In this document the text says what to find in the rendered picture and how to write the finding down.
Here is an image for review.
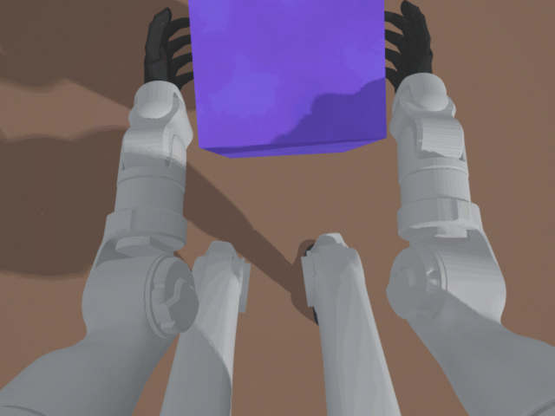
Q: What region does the robot left upper arm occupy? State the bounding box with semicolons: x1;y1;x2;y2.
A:
0;254;199;416

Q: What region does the robot shin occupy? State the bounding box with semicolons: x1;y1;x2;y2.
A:
192;241;240;277
310;232;365;282

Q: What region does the left robot shin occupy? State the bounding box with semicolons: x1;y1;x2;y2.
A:
192;241;240;277

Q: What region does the robot right forearm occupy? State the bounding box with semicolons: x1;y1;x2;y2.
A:
389;73;506;286

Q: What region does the carton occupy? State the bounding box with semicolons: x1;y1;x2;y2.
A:
188;0;387;159

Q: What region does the right robot shin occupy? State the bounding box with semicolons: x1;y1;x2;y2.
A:
310;232;365;282

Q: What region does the left robot hand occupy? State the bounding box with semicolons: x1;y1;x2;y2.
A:
144;8;194;91

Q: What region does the right robot hand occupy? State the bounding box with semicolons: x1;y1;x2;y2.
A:
384;0;433;93

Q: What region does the robot left forearm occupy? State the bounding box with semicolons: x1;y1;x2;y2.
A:
82;81;193;320

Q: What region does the robot right upper arm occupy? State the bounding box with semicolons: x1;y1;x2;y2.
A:
386;243;555;416

